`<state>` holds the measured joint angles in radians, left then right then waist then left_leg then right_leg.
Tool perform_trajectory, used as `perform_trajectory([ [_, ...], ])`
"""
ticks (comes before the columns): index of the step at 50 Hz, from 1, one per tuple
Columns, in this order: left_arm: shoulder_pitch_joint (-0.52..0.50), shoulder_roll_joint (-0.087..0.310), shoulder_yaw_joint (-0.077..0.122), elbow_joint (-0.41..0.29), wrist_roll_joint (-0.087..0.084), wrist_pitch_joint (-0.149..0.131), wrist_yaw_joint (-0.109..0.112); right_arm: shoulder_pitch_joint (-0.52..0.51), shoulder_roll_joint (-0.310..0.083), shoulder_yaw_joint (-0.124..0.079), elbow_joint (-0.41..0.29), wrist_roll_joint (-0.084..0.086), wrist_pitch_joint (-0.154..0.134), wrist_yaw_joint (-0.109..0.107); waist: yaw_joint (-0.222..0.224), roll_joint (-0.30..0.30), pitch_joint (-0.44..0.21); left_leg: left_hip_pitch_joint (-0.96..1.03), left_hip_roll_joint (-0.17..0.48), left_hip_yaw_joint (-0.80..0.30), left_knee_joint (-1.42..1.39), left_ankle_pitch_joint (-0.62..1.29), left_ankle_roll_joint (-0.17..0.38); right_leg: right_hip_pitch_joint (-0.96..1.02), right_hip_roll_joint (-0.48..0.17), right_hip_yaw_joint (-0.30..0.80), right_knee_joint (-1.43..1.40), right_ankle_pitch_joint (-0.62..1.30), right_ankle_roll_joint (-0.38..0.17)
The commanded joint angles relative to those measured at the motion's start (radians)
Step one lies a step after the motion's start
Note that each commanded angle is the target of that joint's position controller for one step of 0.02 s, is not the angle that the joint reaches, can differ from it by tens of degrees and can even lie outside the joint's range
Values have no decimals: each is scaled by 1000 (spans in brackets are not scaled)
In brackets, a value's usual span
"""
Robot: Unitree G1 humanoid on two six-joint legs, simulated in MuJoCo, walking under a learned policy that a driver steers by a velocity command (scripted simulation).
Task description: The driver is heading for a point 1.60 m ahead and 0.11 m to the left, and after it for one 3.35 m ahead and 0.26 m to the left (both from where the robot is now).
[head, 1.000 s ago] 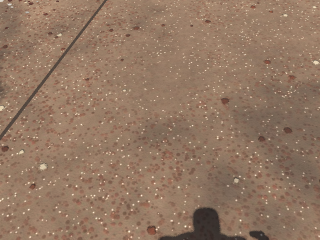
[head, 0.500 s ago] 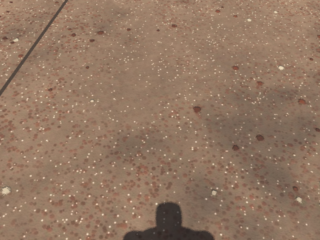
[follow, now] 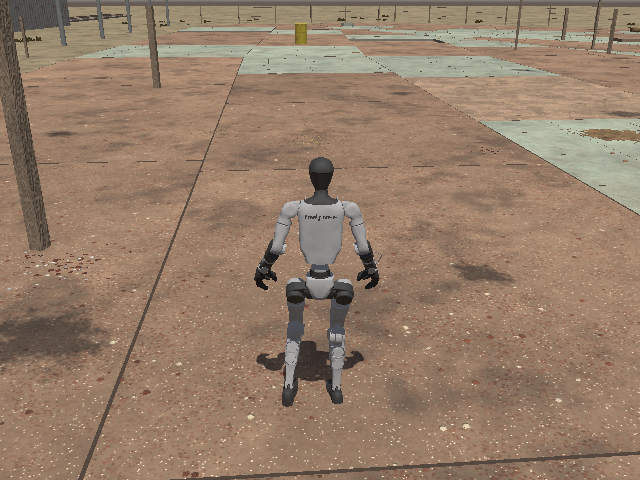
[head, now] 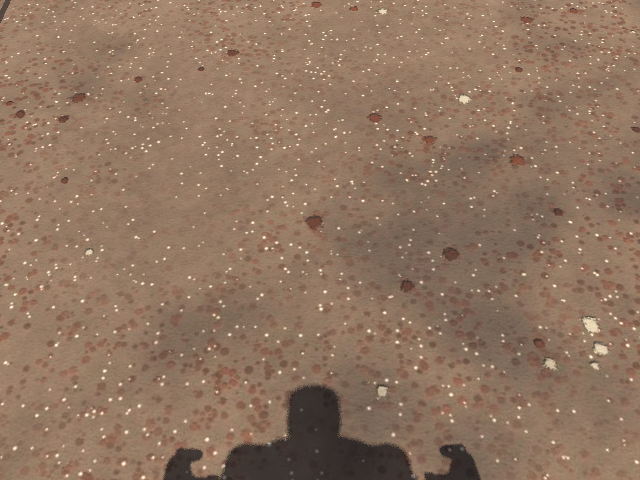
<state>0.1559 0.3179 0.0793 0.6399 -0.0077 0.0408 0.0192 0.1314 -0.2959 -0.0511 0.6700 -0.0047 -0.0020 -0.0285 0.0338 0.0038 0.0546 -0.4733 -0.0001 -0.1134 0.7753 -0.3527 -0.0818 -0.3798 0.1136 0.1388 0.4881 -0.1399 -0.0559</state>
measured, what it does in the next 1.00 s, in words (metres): walks ahead: left foot, then right foot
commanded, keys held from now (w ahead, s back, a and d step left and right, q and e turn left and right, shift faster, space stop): e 0.10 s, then no key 0.38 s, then w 0.52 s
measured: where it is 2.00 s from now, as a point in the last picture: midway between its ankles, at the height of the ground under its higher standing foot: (378, 360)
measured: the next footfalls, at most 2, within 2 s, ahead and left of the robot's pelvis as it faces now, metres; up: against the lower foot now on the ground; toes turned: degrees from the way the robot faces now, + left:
left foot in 0.08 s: +0.08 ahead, +0.14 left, +0.00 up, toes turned -8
right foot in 0.44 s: +0.02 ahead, -0.11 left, +0.00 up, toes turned -7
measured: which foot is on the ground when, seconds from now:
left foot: up 0.00-0.06, down 0.08-0.52, up 0.54-0.78, down 0.80-1.00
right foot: down 0.00-0.10, up 0.12-0.42, down 0.44-0.80, up 0.82-1.00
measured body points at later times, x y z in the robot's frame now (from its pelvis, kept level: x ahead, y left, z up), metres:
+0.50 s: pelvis +0.02 +0.01 +0.00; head +0.04 +0.00 +0.45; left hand +0.21 +0.24 -0.10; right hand +0.10 -0.27 -0.11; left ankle +0.04 +0.15 -0.73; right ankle -0.02 -0.11 -0.74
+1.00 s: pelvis +0.15 +0.04 +0.01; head +0.16 +0.06 +0.46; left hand +0.32 +0.28 -0.10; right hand +0.14 -0.24 -0.10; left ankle +0.12 +0.12 -0.73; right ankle +0.14 -0.13 -0.65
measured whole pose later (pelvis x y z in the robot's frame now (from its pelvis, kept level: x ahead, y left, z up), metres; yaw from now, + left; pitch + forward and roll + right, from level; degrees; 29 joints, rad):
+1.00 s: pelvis +0.15 +0.04 +0.01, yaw -10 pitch +1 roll -1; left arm 0.24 0.31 0.06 0.72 -0.02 -0.06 -0.01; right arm 0.39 -0.26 -0.03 0.77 0.00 -0.09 0.02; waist -0.04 -0.04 0.01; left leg -0.11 -0.04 0.03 0.34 -0.25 0.06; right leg -0.55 -0.07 0.02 1.06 -0.22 -0.03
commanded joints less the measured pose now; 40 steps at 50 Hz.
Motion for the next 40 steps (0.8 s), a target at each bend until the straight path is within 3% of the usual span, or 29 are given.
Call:
perform_trajectory([
  [1,-37,163,45,-81,-4,-4,1,27,-92,-32,-65,8,-25,7,-13,-158,-160,91,-33,26,-103,7,13,112,-241,328,-132,-34,-158],
  [3,-57,154,41,-87,-15,5,3,73,-89,-38,-52,10,-37,14,-48,-162,-161,192,-39,45,-299,103,41,106,-213,341,-80,1,-120],
  [4,-40,132,33,-86,-19,7,6,99,-115,-49,-46,3,-39,13,-56,-136,-165,285,16,17,-391,169,66,58,-174,317,-28,-52,-77],
  [5,6,73,18,-86,-9,6,5,113,-188,-65,-56,-15,-34,6,-28,51,-188,386,237,-172,-450,213,148,-53,-83,194,176,-295,-13],
  [6,-18,101,29,-121,-12,-8,4,83,-238,-75,-52,-52,-25,12,-10,312,-107,308,382,-413,-506,332,310,-231,44,2,380,-486,40],
  [7,13,172,52,-94,4,-17,5,45,-178,-60,-81,-53,-31,10,-14,220,-110,278,400,-407,-497,357,358,-216,-20,44,581,-469,74],
  [8,37,185,62,-64,-6,-13,4,1,-131,-46,-88,-37,-33,6,4,151,-100,270,339,-297,-470,376,323,-212,-22,42,658,-406,91],
  [9,64,158,58,-33,-6,-2,10,-24,-112,-40,-93,-20,-32,5,12,113,-92,283,274,-207,-447,386,282,-210,-24,31,699,-361,113],
  [10,67,133,51,-28,-2,6,12,-25,-103,-36,-88,-5,-32,4,2,111,-87,305,257,-172,-434,431,276,-229,-23,31,732,-322,129],
  [11,58,101,41,-28,-4,10,11,-12,-98,-31,-81,-1,-28,2,-5,111,-86,306,236,-126,-428,490,277,-215,-22,17,722,-306,141],
  [13,11,65,25,-47,-11,8,9,20,-95,-30,-67,-7,-21,0,-30,142,-100,357,215,-77,-418,532,285,-193,-34,-20,610,-288,157],
  [16,-31,20,-1,-63,-2,5,1,24,-110,-35,-55,-4,-10,1,-52,188,-132,375,213,-47,-397,547,288,-52,-89,-79,351,-321,158],
  [19,-18,40,2,-51,-8,4,-7,51,-141,-42,-36,11,1,9,-62,208,-129,359,224,-66,-374,550,294,68,-86,-139,117,-246,140],
  [21,32,43,2,-23,0,0,-11,76,-116,-31,-15,27,-2,11,-32,168,-112,300,198,-50,-349,502,238,219,-85,-139,-170,2,91],
  [22,42,83,5,-31,8,-1,-5,113,-97,-21,-5,13,-16,16,-46,104,-146,227,174,-31,-327,404,171,347,-159,-45,-162,144,56],
  [23,49,165,19,-37,19,3,6,136,-56,-5,-18,-27,-33,27,-89,-111,-193,147,89,59,-234,186,99,428,-306,96,-79,413,-11],
  [24,-15,90,-2,-26,27,-2,-2,104,-34,3,-20,-31,-37,24,-90,-197,-175,214,67,89,-303,49,50,265,-330,107,-84,286,-96],
  [25,-33,34,-14,-36,27,-11,-10,62,-63,0,-11,-31,-35,21,-63,-140,-157,251,51,113,-295,85,28,245,-264,74,-106,38,-77],
  [26,-1,47,-9,-19,28,-15,-10,26,-69,-4,-10,-23,-32,19,-32,-139,-140,225,17,155,-247,57,24,238,-235,74,-130,-168,-61],
  [27,35,97,2,-10,21,-18,-9,20,-72,-8,-8,-10,-26,15,-11,-165,-89,159,-11,186,-179,-12,28,223,-251,119,-177,-356,-77],
  [28,70,135,11,2,12,-23,-8,9,-79,-12,-20,2,-25,13,7,-195,-15,74,-17,186,-127,-62,38,199,-297,203,-233,-513,-112],
  [29,105,144,12,13,8,-30,-5,-18,-80,-14,-33,16,-33,14,23,-221,46,2,-8,163,-73,-105,58,185,-338,275,-274,-567,-143],
  [31,160,125,9,34,3,-52,2,-36,-92,-23,-49,32,-57,25,41,-240,79,-156,40,93,83,-205,100,262,-411,374,-304,-520,-197],
  [34,124,109,6,28,-12,-69,2,-30,-72,-16,-43,34,-85,50,22,-153,47,-154,70,92,-2,-145,135,316,-388,295,-302,-388,-179],
  [36,79,126,11,18,-15,-67,-8,4,-54,-9,-23,27,-93,64,-3,-137,7,35,36,140,-125,-27,130,229,-329,180,-286,-255,-157],
  [38,59,124,11,19,-21,-63,-17,105,-62,-16,20,24,-91,69,-60,-114,-34,282,-15,191,-246,168,117,107,-291,104,-225,-215,-130],
  [39,70,102,5,23,-16,-64,-20,175,-74,-24,48,24,-86,65,-89,-91,-54,395,-34,196,-257,176,112,44,-270,83,-172,-228,-109],
  [40,68,64,-9,24,-8,-70,-23,252,-92,-32,62,29,-83,56,-127,-57,-72,506,3,144,-274,143,127,-30,-235,43,-65,-232,-72],
])
Keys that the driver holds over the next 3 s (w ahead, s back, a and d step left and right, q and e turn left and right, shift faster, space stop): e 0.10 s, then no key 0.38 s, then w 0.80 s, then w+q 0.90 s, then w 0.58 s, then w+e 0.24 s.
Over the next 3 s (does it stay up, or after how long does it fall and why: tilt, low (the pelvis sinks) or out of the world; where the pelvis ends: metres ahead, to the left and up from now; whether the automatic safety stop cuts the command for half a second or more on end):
stays up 1.23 0.14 0.00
